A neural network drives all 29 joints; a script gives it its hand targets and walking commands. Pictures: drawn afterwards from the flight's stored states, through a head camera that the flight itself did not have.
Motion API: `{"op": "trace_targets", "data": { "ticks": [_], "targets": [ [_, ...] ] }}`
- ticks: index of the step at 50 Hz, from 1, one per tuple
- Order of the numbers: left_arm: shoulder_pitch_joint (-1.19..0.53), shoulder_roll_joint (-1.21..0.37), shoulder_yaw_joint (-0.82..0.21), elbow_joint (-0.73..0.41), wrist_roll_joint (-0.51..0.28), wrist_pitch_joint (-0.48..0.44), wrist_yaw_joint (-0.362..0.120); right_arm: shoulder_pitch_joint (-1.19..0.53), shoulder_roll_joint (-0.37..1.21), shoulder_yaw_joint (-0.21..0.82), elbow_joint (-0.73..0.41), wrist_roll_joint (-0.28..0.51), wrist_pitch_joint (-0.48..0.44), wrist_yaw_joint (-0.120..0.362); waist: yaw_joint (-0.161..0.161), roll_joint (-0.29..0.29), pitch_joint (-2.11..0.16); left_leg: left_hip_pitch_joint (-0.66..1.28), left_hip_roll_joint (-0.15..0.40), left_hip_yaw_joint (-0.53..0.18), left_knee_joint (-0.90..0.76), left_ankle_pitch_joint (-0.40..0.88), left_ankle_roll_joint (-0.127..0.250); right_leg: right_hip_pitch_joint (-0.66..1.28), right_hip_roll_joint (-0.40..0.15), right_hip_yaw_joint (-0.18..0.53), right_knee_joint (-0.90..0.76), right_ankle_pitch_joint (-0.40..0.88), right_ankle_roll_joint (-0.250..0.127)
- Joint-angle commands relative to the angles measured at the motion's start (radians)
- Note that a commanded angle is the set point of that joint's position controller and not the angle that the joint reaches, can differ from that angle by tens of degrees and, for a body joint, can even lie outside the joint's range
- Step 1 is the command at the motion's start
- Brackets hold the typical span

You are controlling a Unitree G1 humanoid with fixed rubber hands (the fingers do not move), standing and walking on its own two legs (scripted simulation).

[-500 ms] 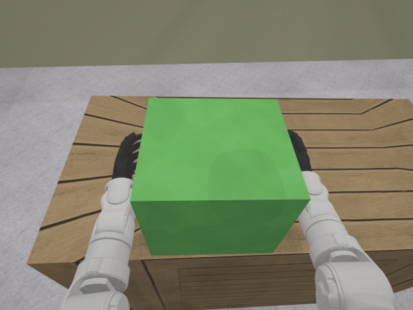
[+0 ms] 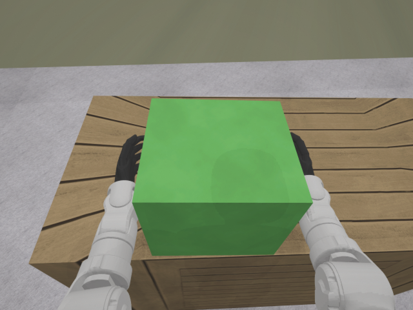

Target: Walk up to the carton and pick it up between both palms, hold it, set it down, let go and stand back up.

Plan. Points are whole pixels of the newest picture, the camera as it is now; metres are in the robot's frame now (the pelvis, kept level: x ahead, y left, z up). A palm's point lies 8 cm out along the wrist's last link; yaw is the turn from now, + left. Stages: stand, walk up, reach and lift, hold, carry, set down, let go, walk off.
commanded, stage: set down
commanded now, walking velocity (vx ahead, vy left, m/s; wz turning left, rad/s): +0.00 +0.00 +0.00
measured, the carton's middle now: (215, 179) +0.36 -0.01 +0.03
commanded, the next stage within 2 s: none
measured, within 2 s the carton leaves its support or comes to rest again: neither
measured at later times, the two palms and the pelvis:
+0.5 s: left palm (125, 185) +0.35 +0.17 +0.02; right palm (298, 184) +0.36 -0.20 +0.02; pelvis -0.01 -0.01 +0.00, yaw +0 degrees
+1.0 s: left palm (106, 215) +0.29 +0.19 +0.01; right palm (317, 201) +0.32 -0.22 +0.03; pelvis -0.03 -0.01 -0.01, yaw +0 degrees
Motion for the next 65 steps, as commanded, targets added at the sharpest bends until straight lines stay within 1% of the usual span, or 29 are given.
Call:
{"op": "trace_targets", "data": {
  "ticks": [1, 3, 8, 11, 13, 14, 17, 18, 20, 22, 24, 28, 29, 30, 34, 35, 36, 37, 39, 44, 47, 48, 49, 50, 53, 54, 55, 56, 65],
  "targets": [
    [-0.432, -0.043, -0.136, 0.004, 0.039, 0.013, -0.002, -0.428, 0.006, 0.026, -0.033, -0.051, -0.025, 0.037, 0.019, -0.007, -0.227, 0.097, -0.018, 0.125, -0.040, 0.238, -0.019, 0.022, 0.048, 0.041, 0.008, 0.164, 0.020],
    [-0.432, 0.090, -0.136, -0.017, -0.024, -0.004, 0.049, -0.438, -0.158, 0.046, -0.047, 0.032, -0.041, 0.003, 0.015, -0.011, -0.280, 0.082, -0.015, 0.121, -0.001, 0.271, -0.016, -0.009, 0.056, 0.046, 0.031, 0.216, 0.026],
    [-0.490, 0.220, -0.148, 0.009, -0.144, -0.040, 0.087, -0.496, -0.251, 0.152, -0.077, 0.192, -0.044, -0.026, 0.055, -0.021, -0.421, 0.013, -0.015, 0.129, 0.060, 0.315, -0.022, 0.041, 0.045, 0.086, 0.085, 0.305, 0.022],
    [-0.472, 0.244, -0.147, 0.050, -0.175, -0.073, 0.070, -0.493, -0.238, 0.186, -0.083, 0.217, -0.051, -0.045, 0.039, -0.057, -0.503, -0.066, -0.035, 0.130, 0.077, 0.332, -0.015, 0.132, 0.040, 0.104, 0.125, 0.412, 0.040],
    [-0.441, 0.230, -0.153, 0.034, -0.174, -0.086, 0.067, -0.473, -0.280, 0.153, -0.041, 0.228, -0.071, -0.051, 0.017, -0.021, -0.535, -0.056, -0.037, 0.122, 0.093, 0.401, -0.042, 0.149, 0.050, 0.099, 0.147, 0.489, 0.038],
    [-0.448, 0.265, -0.138, 0.020, -0.169, -0.103, 0.071, -0.474, -0.280, 0.170, -0.074, 0.240, -0.076, -0.050, 0.044, -0.040, -0.561, -0.070, -0.036, 0.120, 0.104, 0.409, -0.034, 0.167, 0.043, 0.110, 0.154, 0.523, 0.041],
    [-0.375, 0.272, -0.149, -0.017, -0.187, -0.124, 0.067, -0.428, -0.312, 0.168, -0.104, 0.254, -0.093, -0.046, 0.021, -0.047, -0.584, -0.042, -0.036, 0.108, 0.116, 0.450, -0.046, 0.185, 0.052, 0.103, 0.158, 0.568, 0.039],
    [-0.415, 0.306, -0.127, 0.019, -0.179, -0.130, 0.062, -0.464, -0.307, 0.179, -0.096, 0.246, -0.098, -0.053, 0.038, -0.043, -0.594, -0.084, -0.045, 0.112, 0.117, 0.431, -0.044, 0.187, 0.046, 0.110, 0.166, 0.558, 0.043],
    [-0.301, 0.290, -0.138, -0.119, -0.171, -0.130, 0.074, -0.367, -0.350, 0.154, -0.140, 0.264, -0.111, -0.041, 0.028, -0.003, -0.660, -0.008, -0.027, 0.097, 0.126, 0.519, -0.063, 0.205, 0.069, 0.087, 0.178, 0.591, 0.032],
    [-0.380, 0.307, -0.150, 0.008, -0.203, -0.123, 0.062, -0.457, -0.345, 0.168, -0.110, 0.267, -0.104, -0.040, 0.041, -0.018, -0.604, -0.020, -0.034, 0.099, 0.130, 0.470, -0.058, 0.125, 0.071, 0.082, 0.156, 0.481, 0.029],
    [-0.362, 0.293, -0.168, -0.016, -0.199, -0.114, 0.065, -0.407, -0.354, 0.163, -0.040, 0.271, -0.092, -0.026, 0.012, -0.006, -0.539, -0.011, -0.028, 0.083, 0.124, 0.467, -0.057, 0.107, 0.070, 0.078, 0.144, 0.464, 0.020],
    [-0.286, 0.323, -0.136, -0.091, -0.211, -0.105, 0.049, -0.352, -0.374, 0.184, -0.158, 0.303, -0.102, -0.021, 0.030, -0.040, -0.599, 0.021, -0.041, 0.091, 0.129, 0.492, -0.049, 0.169, 0.070, 0.075, 0.155, 0.544, 0.035],
    [-0.226, 0.311, -0.137, -0.126, -0.199, -0.097, 0.049, -0.311, -0.384, 0.188, -0.136, 0.313, -0.098, -0.014, 0.030, -0.007, -0.557, 0.045, -0.041, 0.082, 0.126, 0.523, -0.056, 0.176, 0.075, 0.078, 0.146, 0.539, 0.025],
    [-0.280, 0.311, -0.165, -0.081, -0.220, -0.095, 0.044, -0.339, -0.388, 0.182, -0.087, 0.306, -0.084, -0.010, 0.013, -0.009, -0.523, 0.057, -0.040, 0.079, 0.121, 0.484, -0.058, 0.112, 0.074, 0.067, 0.136, 0.472, 0.023],
    [-0.218, 0.318, -0.147, -0.175, -0.221, -0.091, 0.040, -0.272, -0.392, 0.194, -0.140, 0.315, -0.077, 0.008, 0.018, -0.026, -0.510, 0.079, -0.044, 0.081, 0.111, 0.453, -0.037, 0.149, 0.062, 0.071, 0.131, 0.446, 0.024],
    [-0.259, 0.347, -0.136, -0.123, -0.220, -0.102, 0.039, -0.314, -0.388, 0.187, -0.117, 0.313, -0.075, 0.008, 0.034, -0.026, -0.487, 0.063, -0.051, 0.082, 0.101, 0.410, -0.040, 0.115, 0.060, 0.072, 0.121, 0.382, 0.029],
    [-0.241, 0.309, -0.166, -0.169, -0.232, -0.098, 0.038, -0.267, -0.391, 0.168, -0.099, 0.308, -0.072, 0.015, -0.008, -0.021, -0.485, 0.092, -0.045, 0.075, 0.097, 0.409, -0.039, 0.094, 0.062, 0.063, 0.113, 0.373, 0.026],
    [-0.253, 0.349, -0.167, -0.140, -0.251, -0.103, 0.033, -0.295, -0.381, 0.208, -0.133, 0.330, -0.063, 0.015, 0.028, -0.041, -0.479, 0.070, -0.052, 0.086, 0.101, 0.386, -0.035, 0.091, 0.058, 0.065, 0.120, 0.347, 0.028],
    [-0.195, 0.328, -0.180, -0.182, -0.238, -0.098, 0.034, -0.225, -0.392, 0.159, -0.082, 0.307, -0.063, 0.025, -0.010, -0.008, -0.453, 0.106, -0.051, 0.072, 0.090, 0.382, -0.042, 0.084, 0.056, 0.070, 0.096, 0.315, 0.022],
    [-0.207, 0.361, -0.170, -0.256, -0.244, -0.078, 0.045, -0.265, -0.406, 0.119, -0.227, 0.278, -0.050, 0.034, 0.019, -0.037, -0.471, 0.102, -0.051, 0.077, 0.060, 0.312, -0.030, 0.076, 0.060, 0.059, 0.095, 0.216, 0.023],
    [-0.089, 0.351, -0.161, -0.341, -0.236, -0.064, 0.045, -0.122, -0.397, 0.115, -0.281, 0.282, -0.040, 0.034, 0.005, -0.033, -0.445, 0.110, -0.060, 0.080, 0.055, 0.299, -0.024, 0.112, 0.045, 0.073, 0.088, 0.228, 0.023],
    [-0.179, 0.356, -0.183, -0.312, -0.252, -0.049, 0.047, -0.229, -0.403, 0.100, -0.288, 0.272, -0.032, 0.037, 0.008, -0.020, -0.423, 0.081, -0.056, 0.084, 0.044, 0.236, -0.023, 0.064, 0.053, 0.065, 0.088, 0.149, 0.013],
    [-0.125, 0.350, -0.184, -0.342, -0.248, -0.038, 0.051, -0.151, -0.400, 0.094, -0.286, 0.263, -0.023, 0.043, -0.002, -0.031, -0.421, 0.107, -0.050, 0.084, 0.038, 0.232, -0.016, 0.066, 0.052, 0.064, 0.079, 0.143, 0.015],
    [-0.184, 0.358, -0.185, -0.248, -0.262, -0.032, 0.051, -0.204, -0.390, 0.094, -0.241, 0.255, -0.004, 0.042, 0.003, -0.060, -0.353, 0.050, -0.049, 0.087, 0.028, 0.142, -0.007, 0.026, 0.045, 0.069, 0.075, 0.054, 0.019],
    [0.048, 0.331, -0.206, -0.415, -0.276, -0.012, 0.046, 0.016, -0.393, 0.108, -0.396, 0.271, -0.005, 0.045, -0.008, -0.088, -0.434, 0.139, -0.051, 0.082, 0.030, 0.274, -0.004, 0.134, 0.046, 0.073, 0.066, 0.196, 0.017],
    [-0.158, 0.365, -0.187, -0.345, -0.268, 0.003, 0.047, -0.169, -0.413, 0.066, -0.367, 0.249, 0.003, 0.043, -0.020, -0.051, -0.404, 0.070, -0.059, 0.089, 0.027, 0.195, -0.007, 0.080, 0.045, 0.073, 0.080, 0.128, 0.016],
    [0.170, 0.329, -0.158, -0.386, -0.237, 0.008, 0.041, 0.142, -0.364, 0.126, -0.393, 0.270, -0.003, 0.042, 0.017, -0.081, -0.358, 0.133, -0.063, 0.092, 0.026, 0.297, -0.005, 0.176, 0.038, 0.086, 0.057, 0.225, 0.026],
    [-0.004, 0.345, -0.166, -0.429, -0.243, 0.019, 0.043, -0.035, -0.396, 0.075, -0.428, 0.250, 0.001, 0.042, -0.009, -0.056, -0.407, 0.115, -0.062, 0.088, 0.024, 0.253, -0.005, 0.120, 0.048, 0.074, 0.072, 0.181, 0.020],
    [0.210, 0.350, -0.178, -0.638, -0.252, 0.075, 0.040, 0.202, -0.388, 0.062, -0.662, 0.263, 0.028, 0.043, -0.013, -0.079, -0.382, 0.135, -0.064, 0.094, -0.003, 0.257, 0.010, 0.183, 0.048, 0.091, 0.066, 0.226, 0.018]
  ]
}}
